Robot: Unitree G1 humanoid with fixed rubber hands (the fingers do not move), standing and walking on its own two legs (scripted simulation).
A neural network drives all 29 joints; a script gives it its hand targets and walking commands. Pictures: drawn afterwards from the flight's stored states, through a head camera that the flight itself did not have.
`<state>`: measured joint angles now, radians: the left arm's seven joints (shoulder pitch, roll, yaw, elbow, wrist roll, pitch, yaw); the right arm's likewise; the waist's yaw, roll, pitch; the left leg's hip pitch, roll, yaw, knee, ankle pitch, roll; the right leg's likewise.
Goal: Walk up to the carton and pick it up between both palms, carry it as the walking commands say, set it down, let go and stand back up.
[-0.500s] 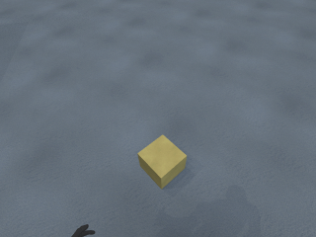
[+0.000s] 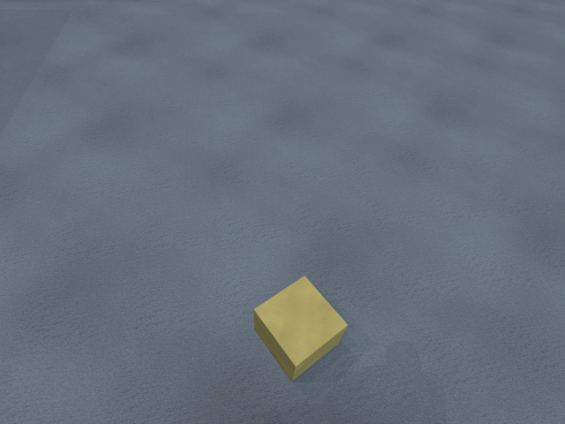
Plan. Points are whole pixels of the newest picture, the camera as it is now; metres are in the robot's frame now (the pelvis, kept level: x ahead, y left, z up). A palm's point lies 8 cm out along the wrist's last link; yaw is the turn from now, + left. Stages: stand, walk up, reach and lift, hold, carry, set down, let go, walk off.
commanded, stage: walk up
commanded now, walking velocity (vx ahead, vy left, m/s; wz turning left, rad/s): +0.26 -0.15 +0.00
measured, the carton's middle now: (298, 327) +0.53 -0.06 -0.69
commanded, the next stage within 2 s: none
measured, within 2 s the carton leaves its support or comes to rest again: neither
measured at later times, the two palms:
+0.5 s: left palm out of the picture +0.09 +0.24 -0.15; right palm (438, 417) +0.18 -0.24 -0.14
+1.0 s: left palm out of the picture +0.09 +0.23 -0.15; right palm out of the picture +0.14 -0.25 -0.13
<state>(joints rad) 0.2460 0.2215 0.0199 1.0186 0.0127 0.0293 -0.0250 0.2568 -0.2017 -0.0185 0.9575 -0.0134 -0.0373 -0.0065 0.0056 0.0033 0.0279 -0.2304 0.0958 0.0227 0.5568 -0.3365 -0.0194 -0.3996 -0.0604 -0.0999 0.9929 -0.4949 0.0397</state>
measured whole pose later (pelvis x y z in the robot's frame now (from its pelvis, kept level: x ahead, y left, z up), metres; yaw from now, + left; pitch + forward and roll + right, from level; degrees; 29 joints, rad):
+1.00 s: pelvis +0.06 -0.01 -0.01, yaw +0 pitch -1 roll -1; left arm 0.25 0.19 0.02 1.02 0.00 0.02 0.01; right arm 0.18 -0.21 -0.02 0.96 -0.01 0.03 -0.02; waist 0.00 0.00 0.02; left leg -0.30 0.06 0.04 0.62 -0.30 -0.01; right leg -0.24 -0.05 -0.10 0.59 -0.32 0.03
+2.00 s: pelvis +0.06 -0.02 -0.01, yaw -2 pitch -1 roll +0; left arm 0.25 0.19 0.02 1.02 0.01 0.01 0.00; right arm 0.21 -0.21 -0.02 0.96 -0.01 0.03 -0.03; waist -0.01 0.01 0.02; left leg -0.29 0.07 0.06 0.60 -0.29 -0.02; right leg -0.26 -0.04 -0.08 0.59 -0.30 0.01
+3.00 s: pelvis +0.06 -0.02 -0.01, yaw -2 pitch -1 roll +0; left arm 0.26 0.19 0.02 1.02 0.01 0.00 0.00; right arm 0.21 -0.21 -0.02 0.96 -0.01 0.03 -0.03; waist -0.01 0.01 0.03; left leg -0.29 0.07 0.06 0.60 -0.29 -0.02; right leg -0.26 -0.04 -0.08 0.59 -0.31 0.01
